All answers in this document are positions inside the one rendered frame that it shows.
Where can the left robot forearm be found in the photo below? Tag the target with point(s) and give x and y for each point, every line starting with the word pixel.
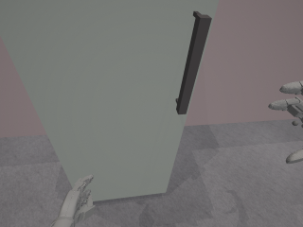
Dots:
pixel 63 222

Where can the robot left hand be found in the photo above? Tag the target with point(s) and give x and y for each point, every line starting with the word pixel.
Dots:
pixel 72 205

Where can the robot right hand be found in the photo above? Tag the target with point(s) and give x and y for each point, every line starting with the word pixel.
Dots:
pixel 295 107

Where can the fridge door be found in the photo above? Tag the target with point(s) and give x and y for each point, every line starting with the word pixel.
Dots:
pixel 103 77

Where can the handle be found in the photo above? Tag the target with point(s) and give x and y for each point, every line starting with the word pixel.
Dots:
pixel 194 55

